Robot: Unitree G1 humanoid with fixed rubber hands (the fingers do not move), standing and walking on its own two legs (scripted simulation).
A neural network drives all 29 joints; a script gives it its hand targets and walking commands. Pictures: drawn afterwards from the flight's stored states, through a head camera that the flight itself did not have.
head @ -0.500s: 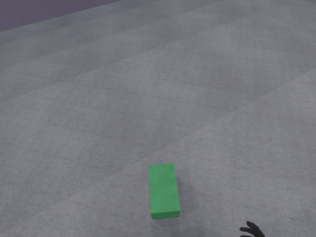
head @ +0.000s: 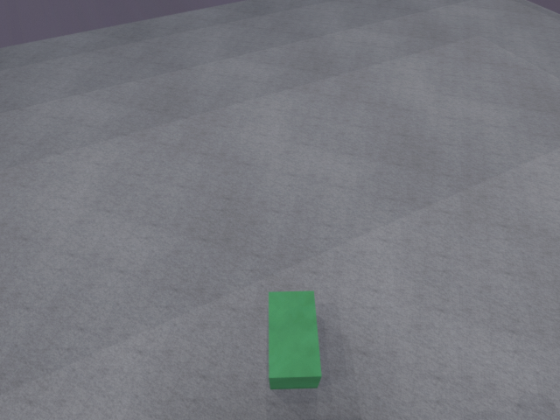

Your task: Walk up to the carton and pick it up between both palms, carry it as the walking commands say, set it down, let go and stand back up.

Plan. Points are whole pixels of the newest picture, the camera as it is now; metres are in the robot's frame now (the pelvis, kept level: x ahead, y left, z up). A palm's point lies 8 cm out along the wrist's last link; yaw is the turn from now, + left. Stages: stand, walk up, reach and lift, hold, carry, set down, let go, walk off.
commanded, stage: walk up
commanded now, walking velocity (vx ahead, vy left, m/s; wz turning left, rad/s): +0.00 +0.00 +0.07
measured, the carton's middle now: (292, 339) +0.45 -0.02 -0.68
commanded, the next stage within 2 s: none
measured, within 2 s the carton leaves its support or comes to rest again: neither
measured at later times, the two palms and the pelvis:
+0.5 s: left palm out of the picture +0.00 +0.20 -0.13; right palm out of the picture +0.02 -0.29 -0.14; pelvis -0.03 -0.04 +0.00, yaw +1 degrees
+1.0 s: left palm out of the picture -0.03 +0.18 -0.13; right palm out of the picture +0.01 -0.29 -0.12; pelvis -0.05 -0.05 +0.01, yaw +3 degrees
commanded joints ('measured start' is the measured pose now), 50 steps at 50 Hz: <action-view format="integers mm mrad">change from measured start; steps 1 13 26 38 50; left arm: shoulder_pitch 47 56 62 161 117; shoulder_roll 158 158 153 126 142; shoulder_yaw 23 62 27 25 28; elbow -45 -41 -60 -6 -35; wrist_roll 8 1 9 -13 -3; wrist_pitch -18 31 -33 -29 -24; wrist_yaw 4 -12 -2 3 -8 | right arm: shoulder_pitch -6 161 44 58 54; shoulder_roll -38 -223 -69 -65 -86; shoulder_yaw -1 -57 3 14 15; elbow -30 19 -6 10 17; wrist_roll -8 -41 -4 -4 -15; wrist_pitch -2 -37 7 -46 -40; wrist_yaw -7 -40 10 -2 4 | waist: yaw -18 -64 -33 0 -12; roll -136 130 -226 7 -32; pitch -56 -66 27 -113 8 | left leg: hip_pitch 38 213 45 199 127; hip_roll -1 445 6 100 80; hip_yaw -6 -386 -14 -35 -66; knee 116 -285 136 -186 -230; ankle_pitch -120 303 -120 235 37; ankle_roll -4 193 -18 7 6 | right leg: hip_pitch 42 -198 -3 130 43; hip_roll -283 -17 -227 -79 -81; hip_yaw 265 109 277 108 132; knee -321 341 -338 -196 -248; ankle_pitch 74 -207 199 222 19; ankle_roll -107 41 -78 -13 -11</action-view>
